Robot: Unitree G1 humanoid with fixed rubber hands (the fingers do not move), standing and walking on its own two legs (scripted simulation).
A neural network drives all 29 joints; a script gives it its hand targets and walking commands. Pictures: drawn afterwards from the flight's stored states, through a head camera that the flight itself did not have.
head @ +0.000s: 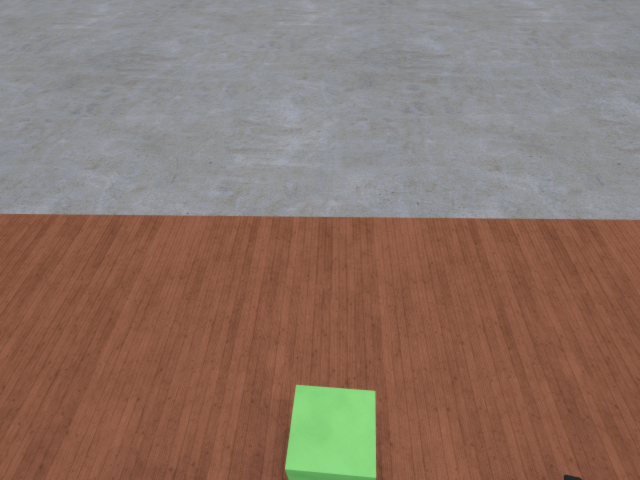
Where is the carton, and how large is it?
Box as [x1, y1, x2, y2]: [285, 385, 375, 479]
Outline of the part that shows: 296,385 285,470 288,478 375,479 374,391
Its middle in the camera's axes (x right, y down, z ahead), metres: +0.04 +0.54 +1.04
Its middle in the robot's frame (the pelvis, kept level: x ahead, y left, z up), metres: +0.37 +0.00 -0.66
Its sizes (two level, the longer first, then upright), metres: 0.210 0.200 0.250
